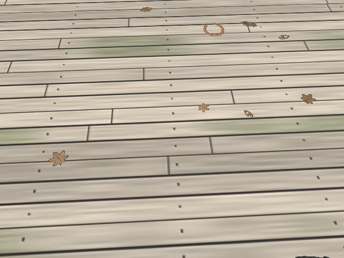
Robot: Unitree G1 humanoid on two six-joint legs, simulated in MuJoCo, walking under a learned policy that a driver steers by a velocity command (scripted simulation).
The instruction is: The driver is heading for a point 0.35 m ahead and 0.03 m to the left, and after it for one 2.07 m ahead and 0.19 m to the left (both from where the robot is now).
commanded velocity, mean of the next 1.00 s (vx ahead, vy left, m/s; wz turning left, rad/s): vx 0.22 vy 0.00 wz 0.29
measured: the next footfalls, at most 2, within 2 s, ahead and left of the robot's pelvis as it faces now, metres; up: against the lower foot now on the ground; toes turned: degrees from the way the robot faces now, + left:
right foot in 0.44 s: +0.44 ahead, -0.06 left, +0.00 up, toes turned +17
left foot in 0.74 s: +0.31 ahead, +0.16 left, +0.00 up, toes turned +14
